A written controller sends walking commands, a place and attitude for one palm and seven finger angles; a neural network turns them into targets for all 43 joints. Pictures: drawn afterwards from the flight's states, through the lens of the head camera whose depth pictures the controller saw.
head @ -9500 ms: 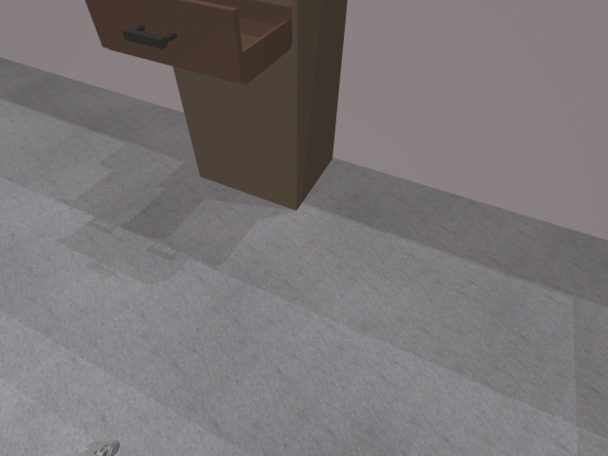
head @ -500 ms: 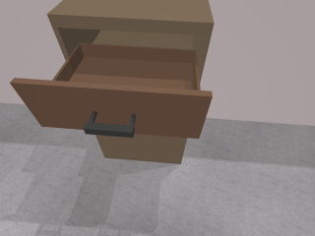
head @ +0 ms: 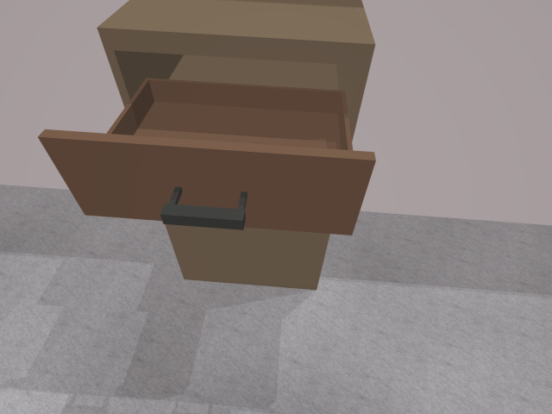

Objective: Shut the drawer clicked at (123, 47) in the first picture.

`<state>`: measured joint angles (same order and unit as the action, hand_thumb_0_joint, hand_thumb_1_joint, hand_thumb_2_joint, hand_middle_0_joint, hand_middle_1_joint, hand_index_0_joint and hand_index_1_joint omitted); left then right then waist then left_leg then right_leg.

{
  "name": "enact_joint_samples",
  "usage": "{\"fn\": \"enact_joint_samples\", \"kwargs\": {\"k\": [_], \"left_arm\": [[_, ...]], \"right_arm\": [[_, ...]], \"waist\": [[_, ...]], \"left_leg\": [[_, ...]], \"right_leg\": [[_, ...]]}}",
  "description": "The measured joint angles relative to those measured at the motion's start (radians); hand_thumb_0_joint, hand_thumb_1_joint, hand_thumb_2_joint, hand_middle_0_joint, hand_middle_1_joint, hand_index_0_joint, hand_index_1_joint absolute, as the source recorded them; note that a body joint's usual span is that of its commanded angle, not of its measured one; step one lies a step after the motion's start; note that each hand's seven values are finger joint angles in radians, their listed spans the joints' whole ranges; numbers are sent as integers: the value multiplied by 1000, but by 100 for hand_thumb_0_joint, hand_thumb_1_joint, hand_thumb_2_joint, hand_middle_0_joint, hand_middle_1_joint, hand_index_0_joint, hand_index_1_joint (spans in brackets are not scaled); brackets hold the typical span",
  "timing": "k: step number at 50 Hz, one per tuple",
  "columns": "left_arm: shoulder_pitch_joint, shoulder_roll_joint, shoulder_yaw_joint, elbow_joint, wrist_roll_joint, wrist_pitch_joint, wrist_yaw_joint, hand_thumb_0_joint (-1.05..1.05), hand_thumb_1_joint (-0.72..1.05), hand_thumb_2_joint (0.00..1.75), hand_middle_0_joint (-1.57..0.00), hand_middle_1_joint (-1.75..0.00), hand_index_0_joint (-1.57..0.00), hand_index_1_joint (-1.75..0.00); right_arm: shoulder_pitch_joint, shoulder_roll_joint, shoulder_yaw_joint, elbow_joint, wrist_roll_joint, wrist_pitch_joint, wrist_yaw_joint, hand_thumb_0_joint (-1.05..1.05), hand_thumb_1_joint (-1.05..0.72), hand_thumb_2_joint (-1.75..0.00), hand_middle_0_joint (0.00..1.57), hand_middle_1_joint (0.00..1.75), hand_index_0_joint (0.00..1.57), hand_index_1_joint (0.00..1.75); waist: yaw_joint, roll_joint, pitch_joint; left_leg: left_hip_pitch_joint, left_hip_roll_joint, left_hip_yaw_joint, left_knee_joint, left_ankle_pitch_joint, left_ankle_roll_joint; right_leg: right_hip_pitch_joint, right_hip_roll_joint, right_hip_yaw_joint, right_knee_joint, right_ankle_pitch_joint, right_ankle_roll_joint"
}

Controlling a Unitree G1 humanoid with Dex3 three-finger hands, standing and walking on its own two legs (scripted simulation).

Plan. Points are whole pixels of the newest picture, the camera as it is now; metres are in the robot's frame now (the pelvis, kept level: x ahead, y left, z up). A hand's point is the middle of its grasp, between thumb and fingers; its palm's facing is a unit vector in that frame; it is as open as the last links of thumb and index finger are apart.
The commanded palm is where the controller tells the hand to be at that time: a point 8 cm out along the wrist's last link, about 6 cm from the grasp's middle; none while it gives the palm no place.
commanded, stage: shuffle to correct the standing spot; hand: left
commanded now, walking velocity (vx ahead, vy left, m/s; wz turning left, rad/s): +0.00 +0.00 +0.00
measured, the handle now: (207, 206) +0.41 +0.14 +0.08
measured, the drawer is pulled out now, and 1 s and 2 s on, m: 0.30 0.30 0.30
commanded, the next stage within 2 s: come to a stop and stand still in 0.66 s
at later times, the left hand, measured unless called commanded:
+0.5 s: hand out of the picture +0.00 +0.15 -0.19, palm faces +0.03 -0.99 -0.15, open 7.4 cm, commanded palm none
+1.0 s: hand out of the picture +0.09 +0.13 -0.19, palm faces +0.05 -0.98 -0.18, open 7.3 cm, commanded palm none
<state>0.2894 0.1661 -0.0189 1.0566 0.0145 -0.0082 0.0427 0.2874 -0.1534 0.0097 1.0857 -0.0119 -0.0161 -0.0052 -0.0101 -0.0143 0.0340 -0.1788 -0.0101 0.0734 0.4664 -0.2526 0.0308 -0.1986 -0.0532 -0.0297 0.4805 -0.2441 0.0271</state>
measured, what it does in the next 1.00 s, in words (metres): walks ahead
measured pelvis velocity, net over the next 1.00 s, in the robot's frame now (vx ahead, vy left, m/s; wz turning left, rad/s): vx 0.10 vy -0.03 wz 0.02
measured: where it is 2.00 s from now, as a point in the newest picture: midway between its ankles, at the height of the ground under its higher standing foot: outside the picture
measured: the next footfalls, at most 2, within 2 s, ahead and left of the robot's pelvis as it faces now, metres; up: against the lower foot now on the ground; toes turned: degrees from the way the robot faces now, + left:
left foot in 1.02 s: +0.14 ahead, +0.07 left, +0.00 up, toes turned +5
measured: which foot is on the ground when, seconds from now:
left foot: down 0.00-0.84, up 0.86-1.00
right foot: down 0.00-1.00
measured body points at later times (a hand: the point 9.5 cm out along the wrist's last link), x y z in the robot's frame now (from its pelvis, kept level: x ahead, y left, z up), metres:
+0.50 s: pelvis +0.05 -0.01 -0.01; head +0.06 +0.00 +0.44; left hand +0.00 +0.20 -0.17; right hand +0.02 -0.22 -0.17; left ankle +0.00 +0.10 -0.74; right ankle +0.01 -0.14 -0.74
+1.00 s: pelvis +0.10 -0.03 -0.01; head +0.12 -0.02 +0.44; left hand +0.09 +0.19 -0.17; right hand +0.10 -0.25 -0.17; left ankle +0.09 +0.07 -0.73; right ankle +0.05 -0.12 -0.74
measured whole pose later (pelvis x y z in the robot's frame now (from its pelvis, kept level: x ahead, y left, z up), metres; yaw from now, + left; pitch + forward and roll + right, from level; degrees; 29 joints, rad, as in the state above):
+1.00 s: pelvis +0.10 -0.03 -0.01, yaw +1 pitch -2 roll +0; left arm 0.30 0.14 0.01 1.07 0.02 -0.02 0.04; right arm 0.25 -0.13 -0.01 1.13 -0.02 0.01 -0.04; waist 0.00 -0.01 0.08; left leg -0.27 0.03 0.08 0.70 -0.39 -0.01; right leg -0.13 0.00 -0.13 0.52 -0.36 -0.05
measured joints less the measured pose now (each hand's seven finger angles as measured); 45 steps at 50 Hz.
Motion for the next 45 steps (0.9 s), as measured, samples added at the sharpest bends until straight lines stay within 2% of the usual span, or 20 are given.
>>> {"fn": "enact_joint_samples", "kwargs": {"k": [6, 13, 20, 29, 35, 38, 40, 42, 45], "left_arm": [[19, -8, -4, 21, 1, -1, -3, 1, 91, 90, -20, -30, -20, -30], [67, -18, 4, 36, 12, 5, -12, 1, 91, 90, -20, -30, -20, -30], [101, -25, 12, 56, 9, -8, -16, 1, 91, 90, -20, -30, -19, -30], [82, -34, 26, 67, 4, -19, -12, 0, 91, 90, -20, -30, -19, -30], [53, -33, 34, 63, 3, -15, -12, 0, 91, 90, -20, -30, -19, -30], [33, -33, 37, 53, 5, 2, -15, 0, 91, 90, -20, -30, -19, -30], [14, -25, 44, 39, 10, 11, -15, 1, 92, 90, -20, -30, -20, -30], [-2, -13, 52, 20, 8, -4, -15, 2, 93, 90, -20, -30, -20, -30], [-7, -8, 48, 3, 7, -24, -5, 1, 93, 90, -20, -30, -19, -30]], "right_arm": [[-9, 2, 2, 17, 0, -1, 0, 1, -91, -90, 20, 30, 20, 29], [18, 13, -8, 31, -8, 14, 3, 0, -90, -90, 20, 30, 20, 29], [43, 27, -10, 46, -5, -3, -3, 0, -90, -90, 20, 30, 20, 29], [27, 43, -10, 66, -5, -21, -18, 0, -90, -90, 20, 30, 20, 29], [-4, 40, -16, 65, -11, -24, -28, 1, -91, -90, 20, 30, 20, 29], [0, 31, -22, 53, -18, -29, -32, 1, -91, -90, 20, 30, 20, 29], [11, 27, -21, 44, -22, -24, -33, 1, -91, -90, 20, 30, 20, 29], [19, 25, -21, 45, -15, -13, -31, 1, -91, -90, 20, 30, 20, 29], [7, 26, -24, 60, -5, 20, -29, 1, -91, -90, 20, 30, 20, 29]], "waist": [[4, -12, -1], [7, -21, -20], [8, -17, -12], [1, -8, 0], [2, -23, -3], [-3, -13, -4], [-6, -1, 2], [-5, 10, 16], [6, 16, 26]], "left_leg": [[6, 1, -1, -8, 6, 1], [-4, 2, -4, 29, -31, 2], [0, 12, -6, 61, -79, -6], [4, 36, -20, 137, -161, -24], [22, 37, -17, 161, -199, -28], [50, 45, -9, 140, -200, -28], [58, 56, -15, 138, -203, -36], [27, 68, -25, 210, -212, -33], [-69, 68, -31, 404, -287, -27]], "right_leg": [[10, 2, -2, -16, 9, 0], [-1, 5, 2, 26, -35, -18], [3, 13, 1, 55, -77, -13], [19, 34, -13, 108, -151, -25], [17, 32, -13, 169, -191, -37], [-17, 31, -47, 246, -214, -60], [-18, 41, -80, 194, -208, -74], [-4, 50, -97, 145, -139, -77], [26, 57, -120, 112, -147, -81]]}}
